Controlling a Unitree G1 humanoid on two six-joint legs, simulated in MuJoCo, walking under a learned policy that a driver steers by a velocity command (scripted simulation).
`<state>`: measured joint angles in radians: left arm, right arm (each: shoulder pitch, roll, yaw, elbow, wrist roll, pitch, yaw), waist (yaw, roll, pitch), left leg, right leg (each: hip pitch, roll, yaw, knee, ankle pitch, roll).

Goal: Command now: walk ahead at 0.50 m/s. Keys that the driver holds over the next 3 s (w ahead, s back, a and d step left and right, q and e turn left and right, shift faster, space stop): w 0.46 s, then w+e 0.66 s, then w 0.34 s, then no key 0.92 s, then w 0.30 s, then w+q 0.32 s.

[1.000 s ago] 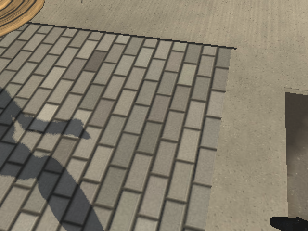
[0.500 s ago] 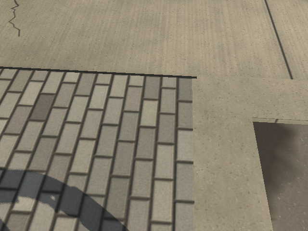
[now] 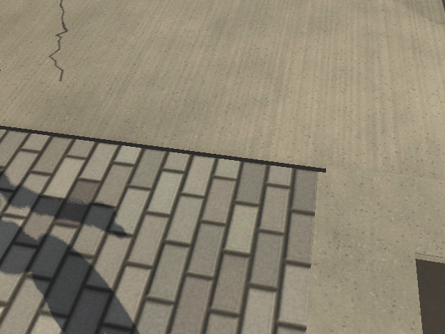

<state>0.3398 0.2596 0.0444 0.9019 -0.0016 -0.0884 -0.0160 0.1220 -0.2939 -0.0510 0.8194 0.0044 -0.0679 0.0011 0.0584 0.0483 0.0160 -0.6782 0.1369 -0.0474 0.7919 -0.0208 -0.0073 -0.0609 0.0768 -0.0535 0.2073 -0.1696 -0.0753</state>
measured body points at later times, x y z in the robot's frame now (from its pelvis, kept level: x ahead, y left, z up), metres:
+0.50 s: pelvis +0.29 +0.07 +0.00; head +0.31 +0.07 +0.45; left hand +0.43 +0.34 -0.12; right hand +0.32 -0.21 -0.13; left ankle +0.27 +0.15 -0.75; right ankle +0.40 -0.12 -0.68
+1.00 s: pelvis +0.57 -0.02 +0.00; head +0.60 -0.04 +0.45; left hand +0.71 +0.23 -0.12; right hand +0.66 -0.32 -0.11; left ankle +0.68 +0.15 -0.68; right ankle +0.57 -0.09 -0.75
